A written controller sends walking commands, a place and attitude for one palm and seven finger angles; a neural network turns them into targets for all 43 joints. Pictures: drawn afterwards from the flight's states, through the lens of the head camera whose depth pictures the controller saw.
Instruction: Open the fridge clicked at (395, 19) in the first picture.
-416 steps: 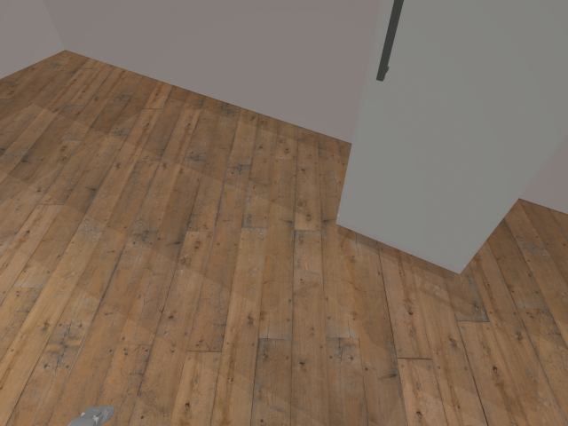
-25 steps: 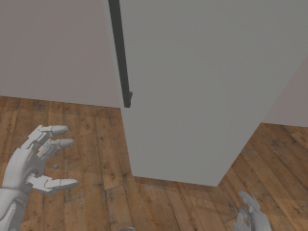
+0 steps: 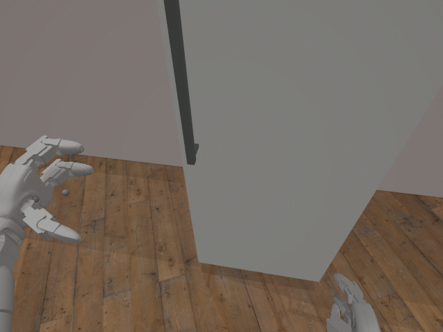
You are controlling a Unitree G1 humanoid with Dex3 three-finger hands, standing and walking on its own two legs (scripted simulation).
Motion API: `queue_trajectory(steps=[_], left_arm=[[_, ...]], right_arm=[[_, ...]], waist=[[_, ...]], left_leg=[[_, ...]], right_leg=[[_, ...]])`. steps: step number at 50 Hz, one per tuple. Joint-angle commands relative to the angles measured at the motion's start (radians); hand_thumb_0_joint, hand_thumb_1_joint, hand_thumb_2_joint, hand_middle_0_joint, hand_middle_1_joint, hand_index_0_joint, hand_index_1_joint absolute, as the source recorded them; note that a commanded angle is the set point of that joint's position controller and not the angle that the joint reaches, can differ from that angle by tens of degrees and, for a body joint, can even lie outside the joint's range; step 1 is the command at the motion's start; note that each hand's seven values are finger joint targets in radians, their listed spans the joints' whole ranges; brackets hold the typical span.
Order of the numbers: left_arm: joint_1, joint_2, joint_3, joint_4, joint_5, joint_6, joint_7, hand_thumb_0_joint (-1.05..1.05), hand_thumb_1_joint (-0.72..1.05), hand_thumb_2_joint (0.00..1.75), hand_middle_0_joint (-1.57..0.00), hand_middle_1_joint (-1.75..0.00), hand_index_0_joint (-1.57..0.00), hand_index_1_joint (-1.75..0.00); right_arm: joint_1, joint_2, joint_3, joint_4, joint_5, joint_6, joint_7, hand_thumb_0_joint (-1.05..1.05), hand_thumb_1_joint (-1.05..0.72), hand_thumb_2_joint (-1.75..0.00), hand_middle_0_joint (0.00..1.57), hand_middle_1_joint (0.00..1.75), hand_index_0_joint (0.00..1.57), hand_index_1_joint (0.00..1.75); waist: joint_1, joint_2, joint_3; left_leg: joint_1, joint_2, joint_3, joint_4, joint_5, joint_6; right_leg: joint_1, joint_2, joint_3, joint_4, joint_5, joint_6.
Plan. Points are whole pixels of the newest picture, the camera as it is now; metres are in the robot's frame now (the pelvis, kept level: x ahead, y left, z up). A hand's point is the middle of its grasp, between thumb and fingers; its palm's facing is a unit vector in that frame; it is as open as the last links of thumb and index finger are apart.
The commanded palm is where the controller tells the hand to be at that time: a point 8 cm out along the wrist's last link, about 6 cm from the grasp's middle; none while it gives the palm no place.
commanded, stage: raise the hand to about handle height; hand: left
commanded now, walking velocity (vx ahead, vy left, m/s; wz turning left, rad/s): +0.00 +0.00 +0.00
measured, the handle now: (184, 71) +0.51 +0.13 +0.24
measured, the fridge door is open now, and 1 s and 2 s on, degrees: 0 0 0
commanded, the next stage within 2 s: move the hooked fingers beside the handle in 0.54 s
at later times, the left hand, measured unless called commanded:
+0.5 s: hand (77, 180) +0.29 +0.26 +0.17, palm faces -0.01 -1.00 -0.08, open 13.9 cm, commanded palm +0.26 +0.31 +0.18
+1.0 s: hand (98, 164) +0.32 +0.24 +0.17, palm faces -0.05 -1.00 -0.03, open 13.9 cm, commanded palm +0.30 +0.29 +0.17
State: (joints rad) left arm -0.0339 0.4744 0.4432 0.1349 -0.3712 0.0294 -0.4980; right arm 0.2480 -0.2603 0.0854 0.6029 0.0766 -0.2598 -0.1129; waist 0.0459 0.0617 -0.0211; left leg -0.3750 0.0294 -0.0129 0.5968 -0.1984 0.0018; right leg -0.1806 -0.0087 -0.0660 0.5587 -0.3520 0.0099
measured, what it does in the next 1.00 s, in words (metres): stands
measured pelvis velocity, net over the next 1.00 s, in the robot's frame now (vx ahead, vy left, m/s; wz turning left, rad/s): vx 0.01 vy -0.01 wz -0.01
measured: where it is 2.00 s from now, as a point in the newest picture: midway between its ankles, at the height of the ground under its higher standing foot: outside the picture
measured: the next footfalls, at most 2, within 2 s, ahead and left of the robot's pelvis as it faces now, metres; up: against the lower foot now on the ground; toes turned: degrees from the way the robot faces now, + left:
none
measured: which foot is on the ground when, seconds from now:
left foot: down 0.00-1.00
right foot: down 0.00-1.00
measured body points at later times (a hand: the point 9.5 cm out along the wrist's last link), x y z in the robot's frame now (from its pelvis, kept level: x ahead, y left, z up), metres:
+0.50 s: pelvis +0.01 -0.01 +0.00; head +0.00 -0.03 +0.45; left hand +0.28 +0.32 +0.17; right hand +0.19 -0.25 -0.07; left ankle +0.08 +0.12 -0.73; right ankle -0.03 -0.13 -0.73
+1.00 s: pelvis +0.01 -0.01 +0.00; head +0.00 -0.02 +0.45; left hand +0.32 +0.30 +0.17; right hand +0.18 -0.24 -0.07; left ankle +0.08 +0.12 -0.73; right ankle -0.03 -0.13 -0.73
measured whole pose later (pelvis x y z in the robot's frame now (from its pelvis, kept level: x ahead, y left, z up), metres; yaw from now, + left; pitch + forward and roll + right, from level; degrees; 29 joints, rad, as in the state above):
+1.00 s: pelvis +0.01 -0.01 +0.00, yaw -1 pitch +0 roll -1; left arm -0.22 0.45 0.40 0.30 -0.34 0.06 -0.49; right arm 0.24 -0.27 0.07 0.60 0.08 -0.21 -0.11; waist 0.02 0.05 -0.03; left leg -0.37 0.03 0.00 0.57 -0.20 -0.01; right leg -0.18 -0.01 -0.05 0.54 -0.36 0.00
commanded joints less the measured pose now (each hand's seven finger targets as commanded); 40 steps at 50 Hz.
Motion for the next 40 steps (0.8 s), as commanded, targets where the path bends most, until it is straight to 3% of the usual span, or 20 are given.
queue_trajectory(steps=[1,2,6,8,13,14,17,19,28,29,30,33,35,37,40], left_arm=[[-0.328,0.309,0.117,-0.158,-0.029,-0.038,-0.019,0.0,-0.5,0.3,-0.3,-1.2,-0.3,-1.2],[-0.344,0.317,0.121,-0.147,-0.028,-0.03,-0.024,0.0,-0.5,0.3,-0.3,-1.2,-0.3,-1.2],[-0.268,0.273,0.096,-0.066,-0.039,-0.001,-0.052,0.0,-0.5,0.3,-0.3,-1.2,-0.3,-1.2],[-0.298,0.279,0.091,-0.105,-0.034,-0.002,-0.054,0.0,-0.5,0.3,-0.3,-1.2,-0.3,-1.2],[-0.303,0.324,0.152,-0.184,-0.033,-0.038,-0.023,0.0,-0.5,0.3,-0.3,-1.2,-0.3,-1.2],[-0.295,0.34,0.163,-0.185,-0.034,-0.044,-0.016,0.0,-0.5,0.3,-0.3,-1.2,-0.3,-1.2],[-0.307,0.306,0.139,-0.179,-0.028,-0.042,-0.012,0.0,-0.5,0.3,-0.3,-1.2,-0.3,-1.2],[-0.304,0.311,0.14,-0.178,-0.03,-0.039,-0.013,0.0,-0.5,0.3,-0.3,-1.2,-0.3,-1.2],[-0.303,0.3,0.132,-0.172,-0.031,-0.019,-0.026,0.0,-0.5,0.3,-0.3,-1.2,-0.3,-1.2],[-0.279,0.306,0.14,-0.157,-0.037,-0.019,-0.027,0.0,-0.5,0.3,-0.3,-1.2,-0.3,-1.2],[-0.282,0.301,0.141,-0.146,-0.039,-0.015,-0.029,0.0,-0.5,0.3,-0.3,-1.2,-0.3,-1.2],[-0.325,0.274,0.107,-0.138,-0.035,-0.013,-0.033,0.0,-0.5,0.3,-0.3,-1.2,-0.3,-1.2],[-0.371,0.285,0.103,-0.108,-0.03,-0.012,-0.027,0.0,-0.5,0.3,-0.3,-1.2,-0.3,-1.2],[-0.424,0.269,0.075,-0.083,-0.02,-0.016,-0.022,0.0,-0.5,0.3,-0.3,-1.2,-0.3,-1.2],[-0.493,0.29,0.074,-0.075,-0.005,-0.03,-0.01,0.0,-0.5,0.3,-0.3,-1.2,-0.3,-1.2]], right_arm=[[-0.124,-0.131,-0.058,-0.154,0.008,-0.057,-0.017,0.0,-0.9,-0.9,0.2,0.3,0.2,0.3],[-0.125,-0.131,-0.057,-0.155,0.009,-0.057,-0.017,0.0,-0.9,-0.9,0.2,0.3,0.2,0.3],[-0.116,-0.136,-0.065,-0.159,0.013,-0.05,-0.005,0.0,-0.9,-0.9,0.2,0.3,0.2,0.3],[-0.126,-0.136,-0.067,-0.17,0.015,-0.048,-0.001,0.0,-0.9,-0.9,0.2,0.3,0.2,0.3],[-0.121,-0.129,-0.071,-0.177,0.008,-0.055,-0.003,0.0,-0.9,-0.9,0.2,0.3,0.2,0.3],[-0.115,-0.133,-0.07,-0.169,0.004,-0.054,-0.002,0.0,-0.9,-0.9,0.2,0.3,0.2,0.3],[-0.116,-0.128,-0.07,-0.165,0.007,-0.053,-0.005,0.0,-0.9,-0.9,0.2,0.3,0.2,0.3],[-0.113,-0.128,-0.071,-0.166,0.006,-0.051,-0.006,0.0,-0.9,-0.9,0.2,0.3,0.2,0.3],[-0.12,-0.128,-0.071,-0.172,0.01,-0.038,-0.005,0.0,-0.9,-0.9,0.2,0.3,0.2,0.3],[-0.117,-0.129,-0.073,-0.168,0.008,-0.036,-0.004,0.0,-0.9,-0.9,0.2,0.3,0.2,0.3],[-0.118,-0.13,-0.072,-0.167,0.009,-0.033,-0.003,0.0,-0.9,-0.9,0.2,0.3,0.2,0.3],[-0.122,-0.127,-0.071,-0.168,0.013,-0.027,-0.005,0.0,-0.9,-0.9,0.2,0.3,0.2,0.3],[-0.117,-0.131,-0.072,-0.16,0.012,-0.021,-0.008,0.0,-0.9,-0.9,0.2,0.3,0.2,0.3],[-0.113,-0.13,-0.072,-0.159,0.013,-0.017,-0.014,0.0,-0.9,-0.9,0.2,0.3,0.2,0.3],[-0.112,-0.132,-0.072,-0.153,0.01,-0.012,-0.02,0.0,-0.9,-0.9,0.2,0.3,0.2,0.3]], waist=[[-0.011,0.03,-0.129],[-0.011,0.053,-0.132],[-0.008,-0.036,-0.124],[-0.007,0.023,-0.13],[0.001,0.023,-0.187],[0.004,-0.008,-0.183],[-0.004,0.057,-0.174],[-0.002,0.025,-0.165],[-0.003,0.033,-0.196],[-0.002,-0.02,-0.191],[-0.003,-0.018,-0.187],[-0.015,0.02,-0.172],[-0.022,-0.005,-0.158],[-0.029,0.015,-0.155],[-0.032,0.015,-0.194]], left_leg=[[0.238,-0.036,-0.027,-0.113,-0.024,0.029],[0.242,-0.039,-0.028,-0.115,-0.027,0.028],[0.217,-0.04,-0.016,-0.097,0.005,0.031],[0.229,-0.043,-0.013,-0.094,0.004,0.03],[0.262,-0.042,-0.01,-0.09,0.049,0.033],[0.253,-0.039,-0.007,-0.085,0.063,0.034],[0.268,-0.041,-0.004,-0.091,0.074,0.031],[0.264,-0.038,-0.001,-0.087,0.082,0.033],[0.285,-0.042,-0.007,-0.086,0.118,0.033],[0.278,-0.038,-0.001,-0.078,0.135,0.036],[0.265,-0.041,-0.001,-0.078,0.131,0.036],[0.274,-0.043,0.0,-0.079,0.109,0.034],[0.258,-0.041,-0.003,-0.077,0.096,0.035],[0.261,-0.041,-0.008,-0.084,0.065,0.033],[0.271,-0.041,-0.009,-0.079,0.075,0.034]], right_leg=[[-0.16,0.041,0.011,-0.149,0.087,-0.017],[-0.159,0.039,0.012,-0.149,0.086,-0.018],[-0.161,0.032,0.025,-0.15,0.133,-0.008],[-0.17,0.033,0.023,-0.142,0.126,-0.009],[-0.139,0.035,0.02,-0.131,0.172,-0.011],[-0.126,0.037,0.02,-0.132,0.186,-0.011],[-0.134,0.036,0.016,-0.126,0.213,-0.012],[-0.129,0.037,0.021,-0.133,0.225,-0.009],[-0.122,0.037,0.011,-0.118,0.274,-0.011],[-0.114,0.037,0.016,-0.122,0.303,-0.006],[-0.117,0.034,0.019,-0.12,0.31,-0.004],[-0.143,0.037,0.019,-0.121,0.282,-0.005],[-0.15,0.036,0.024,-0.126,0.269,-0.003],[-0.169,0.038,0.02,-0.129,0.22,-0.007],[-0.155,0.035,0.023,-0.126,0.222,-0.01]])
